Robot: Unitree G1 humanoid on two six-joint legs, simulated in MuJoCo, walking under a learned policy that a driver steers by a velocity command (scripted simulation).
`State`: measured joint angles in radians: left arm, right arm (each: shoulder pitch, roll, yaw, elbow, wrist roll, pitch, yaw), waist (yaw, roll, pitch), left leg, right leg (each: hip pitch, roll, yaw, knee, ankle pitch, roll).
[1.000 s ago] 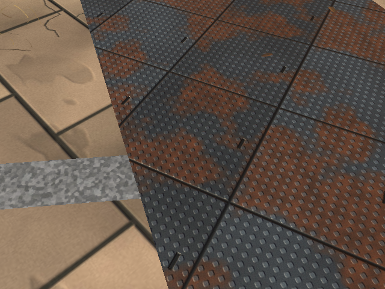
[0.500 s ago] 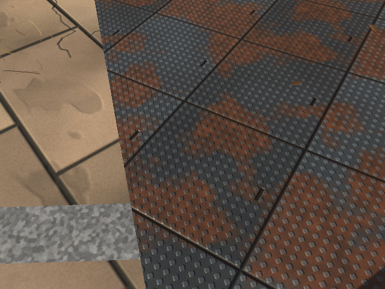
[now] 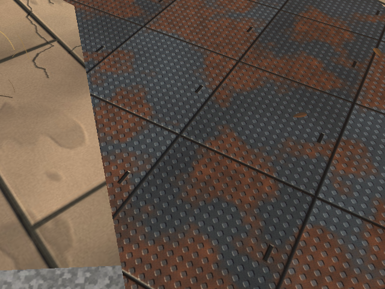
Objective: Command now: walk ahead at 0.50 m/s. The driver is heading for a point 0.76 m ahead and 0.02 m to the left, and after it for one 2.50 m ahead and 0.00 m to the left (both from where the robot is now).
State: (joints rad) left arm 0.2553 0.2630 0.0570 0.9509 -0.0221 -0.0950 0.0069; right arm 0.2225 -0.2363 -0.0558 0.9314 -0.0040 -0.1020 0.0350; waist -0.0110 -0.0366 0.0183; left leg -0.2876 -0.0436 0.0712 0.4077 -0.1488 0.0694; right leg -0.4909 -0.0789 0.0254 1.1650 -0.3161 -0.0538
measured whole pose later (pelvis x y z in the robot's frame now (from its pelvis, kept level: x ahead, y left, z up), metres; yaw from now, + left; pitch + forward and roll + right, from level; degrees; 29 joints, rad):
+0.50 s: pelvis +0.26 -0.06 -0.01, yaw +0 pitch +2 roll +1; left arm 0.07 0.24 0.05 0.87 0.01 -0.09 -0.03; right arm 0.32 -0.25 -0.05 1.01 0.02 -0.07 -0.01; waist -0.03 0.01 0.05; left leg -0.32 -0.01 -0.06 1.14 -0.53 -0.01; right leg -0.44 0.00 -0.06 0.51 -0.11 -0.04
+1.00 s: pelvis +0.36 -0.05 +0.00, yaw +0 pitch +0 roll -1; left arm 0.16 0.21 0.03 1.02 0.01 -0.01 0.02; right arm 0.19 -0.21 -0.06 1.04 0.00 -0.02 -0.04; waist 0.00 -0.01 0.02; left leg -0.26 0.04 -0.01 0.50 -0.24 -0.03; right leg -0.22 0.02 -0.06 0.46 -0.24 -0.03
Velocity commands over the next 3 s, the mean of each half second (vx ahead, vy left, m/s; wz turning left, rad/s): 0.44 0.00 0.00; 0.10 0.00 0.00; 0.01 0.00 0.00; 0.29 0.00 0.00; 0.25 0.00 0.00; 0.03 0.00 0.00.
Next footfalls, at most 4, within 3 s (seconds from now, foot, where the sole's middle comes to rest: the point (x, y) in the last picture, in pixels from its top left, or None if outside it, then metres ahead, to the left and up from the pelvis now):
0.40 right None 0.40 -0.15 -0.78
0.80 left None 0.41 0.08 -0.78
1.82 left None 0.47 0.11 -0.78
2.28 right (221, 204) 0.81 -0.12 -0.78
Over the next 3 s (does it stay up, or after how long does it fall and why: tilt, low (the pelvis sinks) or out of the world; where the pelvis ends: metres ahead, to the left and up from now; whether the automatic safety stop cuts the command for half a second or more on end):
stays up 0.76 0.00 0.00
